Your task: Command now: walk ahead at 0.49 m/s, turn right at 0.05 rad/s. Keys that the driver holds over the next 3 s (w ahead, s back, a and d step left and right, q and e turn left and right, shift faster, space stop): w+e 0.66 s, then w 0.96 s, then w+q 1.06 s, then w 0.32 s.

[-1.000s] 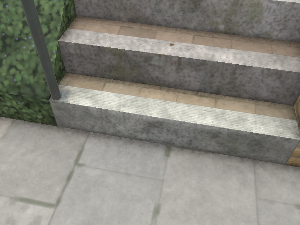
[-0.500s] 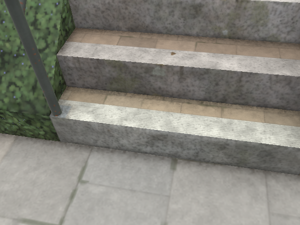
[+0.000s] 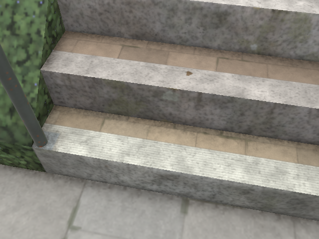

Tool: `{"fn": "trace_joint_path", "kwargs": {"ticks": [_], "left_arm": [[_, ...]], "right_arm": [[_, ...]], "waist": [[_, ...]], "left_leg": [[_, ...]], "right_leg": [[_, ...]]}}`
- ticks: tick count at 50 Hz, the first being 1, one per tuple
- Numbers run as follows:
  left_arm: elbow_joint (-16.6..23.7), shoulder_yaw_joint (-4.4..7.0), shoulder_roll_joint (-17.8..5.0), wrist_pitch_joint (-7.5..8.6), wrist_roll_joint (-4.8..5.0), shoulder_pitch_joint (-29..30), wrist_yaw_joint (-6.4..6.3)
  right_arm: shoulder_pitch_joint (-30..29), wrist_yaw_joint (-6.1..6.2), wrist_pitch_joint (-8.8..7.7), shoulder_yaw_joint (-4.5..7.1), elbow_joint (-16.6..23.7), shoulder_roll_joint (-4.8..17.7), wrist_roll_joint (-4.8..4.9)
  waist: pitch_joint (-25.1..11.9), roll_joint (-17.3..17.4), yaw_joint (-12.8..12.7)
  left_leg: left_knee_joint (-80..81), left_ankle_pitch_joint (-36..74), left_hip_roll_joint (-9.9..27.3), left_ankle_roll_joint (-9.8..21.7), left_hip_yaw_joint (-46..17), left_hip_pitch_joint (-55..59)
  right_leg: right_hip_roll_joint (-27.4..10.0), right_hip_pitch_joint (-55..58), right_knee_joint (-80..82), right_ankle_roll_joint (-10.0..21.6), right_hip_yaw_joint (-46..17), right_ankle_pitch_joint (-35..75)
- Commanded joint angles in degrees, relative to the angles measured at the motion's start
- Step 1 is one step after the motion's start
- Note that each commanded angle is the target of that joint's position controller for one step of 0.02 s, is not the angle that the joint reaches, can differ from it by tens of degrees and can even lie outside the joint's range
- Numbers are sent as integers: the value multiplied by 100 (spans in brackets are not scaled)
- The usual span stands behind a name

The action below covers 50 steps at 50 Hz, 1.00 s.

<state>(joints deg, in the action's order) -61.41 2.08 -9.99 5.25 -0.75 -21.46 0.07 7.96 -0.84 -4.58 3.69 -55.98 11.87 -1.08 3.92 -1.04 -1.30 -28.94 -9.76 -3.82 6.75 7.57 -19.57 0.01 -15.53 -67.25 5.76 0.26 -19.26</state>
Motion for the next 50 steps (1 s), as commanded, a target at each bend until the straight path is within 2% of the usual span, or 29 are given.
{"fn": "trace_joint_path", "kwargs": {"ticks": [1, 3, 6, 9, 15, 17, 20, 21, 22, 23, 24, 25, 26, 27, 28, 29, 31, 33, 34, 35, 38, 40, 43, 45, 46, 47, 48, 49, 50], "left_arm": [[272, 78, -271, -51, -163, -235, 83], [285, 79, -170, -166, -170, -214, 118], [508, 102, -264, -253, -138, 449, 165], [711, 96, -326, -239, -35, 1130, 194], [1087, -45, -208, -182, -31, 2294, 214], [1108, -17, -303, -151, -77, 2173, 168], [849, 115, -573, -90, -103, 1168, 98], [678, 185, -661, -45, -147, 551, 77], [533, 328, -1014, -29, -236, -173, 29], [619, 547, -1766, -86, -257, -190, -31], [617, 512, -1595, -171, -97, -46, 11], [752, 468, -1390, -195, -7, 483, 13], [809, 391, -1073, -203, 27, 740, 8], [847, 336, -922, -180, 70, 905, -13], [856, 277, -813, -155, 101, 995, -30], [857, 261, -868, -118, 92, 963, -28], [820, 305, -1117, -58, 95, 839, -34], [880, 339, -1212, -86, 33, 691, -41], [881, 331, -1176, -101, 39, 587, -56], [860, 291, -984, -134, -30, 506, -94], [899, 221, -805, -158, -71, 480, -156], [898, 186, -799, -162, -113, 500, -168], [982, 164, -896, -70, -24, 731, -165], [1157, 148, -864, -51, 112, 1199, -135], [1362, 67, -574, -8, 166, 1441, -78], [1332, -62, 54, -8, 116, 756, -41], [951, -35, -62, -157, -44, -11, -127], [840, 14, -259, -240, -152, -77, -143], [917, 88, -466, -285, -261, 142, -100]], "right_arm": [[602, 67, -141, -15, -117, 210, 76], [903, 137, -241, -45, -250, 273, 73], [1167, 151, -286, -40, -318, 483, 64], [1406, 122, -295, -116, -332, 372, 27], [1832, 264, -337, -125, -440, 538, 38], [1766, 336, -316, -100, -422, 674, 21], [1569, 387, -211, -57, -389, 825, -4], [1443, 362, -167, -43, -329, 871, 16], [1261, 317, -176, -52, -165, 861, 46], [1589, 185, -225, -170, 174, 261, 153], [1063, 187, -248, -96, 249, 677, -4], [791, 158, -301, -122, 397, 616, -20], [688, 162, -332, -111, 424, 635, -12], [558, 185, -282, -104, 476, 623, -68], [577, 190, -180, -123, 543, 571, -165], [631, 181, -92, -149, 578, 469, -213], [545, 188, 15, -195, 722, 366, -238], [300, 206, 61, -222, 822, 383, -246], [157, 213, 78, -235, 871, 400, -229], [377, 236, 112, -305, 776, 180, -180], [-91, 240, 58, -344, 919, 255, -184], [54, 248, -19, -361, 832, 256, -182], [386, 399, -93, -333, 753, 324, 22], [1259, 453, -161, -335, 481, 212, 105], [1657, 450, -197, -307, 273, 365, 13], [1428, 392, -209, -278, 173, 626, -22], [1121, 297, -207, -286, 204, 484, -133], [840, 204, -187, -251, 312, 376, -90], [614, 157, -134, -191, 349, 451, -12]], "waist": [[-179, 157, -65], [-153, 211, -122], [48, 283, -78], [134, 423, 66], [154, 413, 364], [-32, 506, 248], [-630, 790, -179], [-922, 724, -477], [-1323, 424, -851], [-1623, -1284, -403], [-1738, -438, -428], [-1071, -101, -186], [-756, 248, -54], [-526, 449, 92], [-577, 435, 218], [-688, 340, 295], [-772, 170, 358], [-876, -159, 229], [-952, -206, 152], [-1318, -656, 138], [-1051, -369, 17], [-1106, -273, 109], [-1195, -431, 377], [-1136, -350, 927], [-1037, 225, 929], [-861, 1695, 155], [-855, 937, -172], [-617, 603, -193], [-289, 582, -225]], "left_leg": [[2052, -14, 1723, 560, -2151, 1008], [2152, 605, 1693, 503, -1715, 872], [2375, 835, 1591, 293, -1118, 948], [2331, 1717, 1357, 8, -494, 1129], [1985, 3242, 1438, -96, 124, 1974], [1420, 4740, 1551, -132, 245, 2373], [-223, 6089, 1727, -117, 323, 2803], [-1279, 5536, 1696, -106, 392, 2539], [-2741, 3907, 1573, -190, 408, 1426], [-4944, -1249, 393, -487, 426, -1286], [-5516, -1690, 201, -505, -772, -2002], [-5125, -1020, 636, -491, -1019, -2085], [-4771, -731, 747, -535, -968, -1852], [-4411, -682, 824, -609, -963, -1632], [-4129, -679, 828, -700, -950, -1299], [-3877, -685, 766, -758, -886, -1063], [-3131, -631, 663, -874, -727, -893], [-2599, -508, 565, -974, -562, -977], [-2337, -355, 595, -982, -563, -1042], [-2876, -354, 529, -919, -415, -835], [-2695, -267, 630, -820, -350, -890], [-2705, -551, 604, -621, -388, -758], [-951, -565, 346, -391, -356, 49], [1270, 1046, 463, -245, -485, 1017], [1608, 2561, 1087, -87, -1234, 1917], [1088, 5989, 2356, 379, -2336, 2609], [1035, 4705, 2596, 954, -2517, 1941], [1353, 2711, 2423, 1022, -2446, 1360], [1619, 1001, 2177, 921, -2296, 894]], "right_leg": [[-568, -1347, -27, -68, -330, 501], [-550, -1300, 153, -144, -282, 552], [-608, -1902, 569, -197, -232, 1144], [-504, -2112, 1313, -218, -41, 1845], [-196, -1772, 3140, -144, 629, 2143], [56, -1474, 3351, 21, 811, 1685], [477, -742, 3619, 455, 904, 901], [551, -21, 4100, 646, 819, 1037], [-48, 1253, 4279, 952, -5, 1124], [-1810, 3106, 4254, 1986, -2766, 2218], [-1863, 2913, 4833, 2129, -3549, 2566], [-1743, 2150, 5029, 1876, -2717, 2570], [-1530, 1552, 5207, 1651, -2342, 3089], [-1283, 1114, 5202, 1431, -1901, 3938], [-1047, 793, 5165, 1285, -1524, 4492], [-879, 635, 5103, 1181, -1315, 4874], [-615, 461, 5002, 1014, -1125, 5298], [-538, 611, 4845, 822, -1123, 5466], [-546, 751, 4806, 699, -1126, 5396], [-586, 870, 4683, 658, -1092, 5456], [-618, 685, 4728, 615, -1196, 5194], [-816, 864, 4515, 766, -1366, 5937], [-785, 1334, 3767, 697, -1301, 8230], [-533, 1290, 2812, 476, -1202, 7320], [-125, 277, 1796, 188, -1090, 4704], [744, -1033, 567, -152, -652, -387], [506, -1168, -355, -184, -656, -865], [389, -1253, -1005, -251, -603, -691], [349, -1566, -1614, -272, -415, -535]]}}
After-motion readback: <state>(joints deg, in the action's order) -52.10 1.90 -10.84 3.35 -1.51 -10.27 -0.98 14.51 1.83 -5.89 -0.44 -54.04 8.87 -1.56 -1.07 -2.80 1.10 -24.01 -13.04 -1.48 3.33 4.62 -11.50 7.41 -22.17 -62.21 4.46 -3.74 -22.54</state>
